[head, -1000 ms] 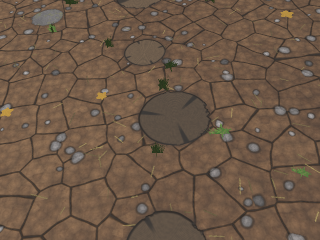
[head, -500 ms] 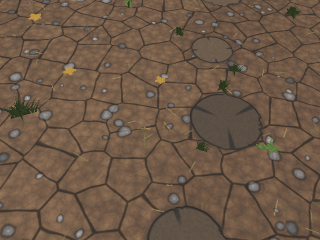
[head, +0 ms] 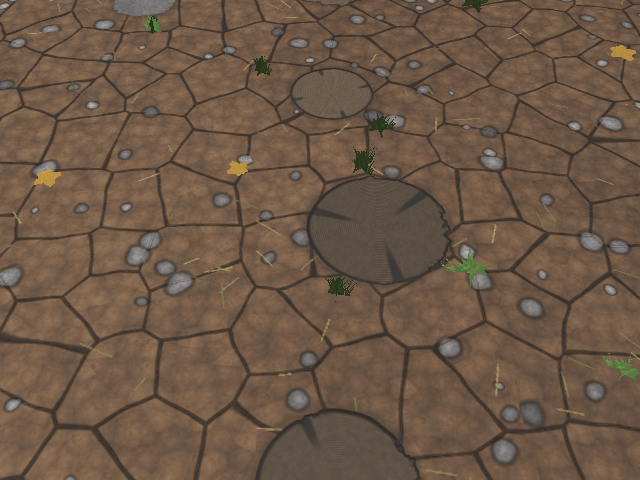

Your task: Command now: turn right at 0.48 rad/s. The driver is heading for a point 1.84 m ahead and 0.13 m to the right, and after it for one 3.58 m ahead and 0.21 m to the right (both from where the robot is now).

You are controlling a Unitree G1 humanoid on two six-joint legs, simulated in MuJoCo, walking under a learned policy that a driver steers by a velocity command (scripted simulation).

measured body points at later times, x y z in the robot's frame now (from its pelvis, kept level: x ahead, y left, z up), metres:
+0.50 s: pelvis -0.01 -0.04 +0.01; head +0.02 -0.07 +0.46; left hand +0.17 +0.21 -0.09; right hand +0.03 -0.34 -0.12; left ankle +0.04 +0.10 -0.67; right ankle -0.02 -0.11 -0.74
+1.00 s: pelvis +0.13 -0.04 +0.01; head +0.16 -0.02 +0.46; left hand +0.34 +0.18 -0.10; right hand +0.03 -0.29 -0.11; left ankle +0.05 +0.06 -0.74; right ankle +0.19 -0.21 -0.68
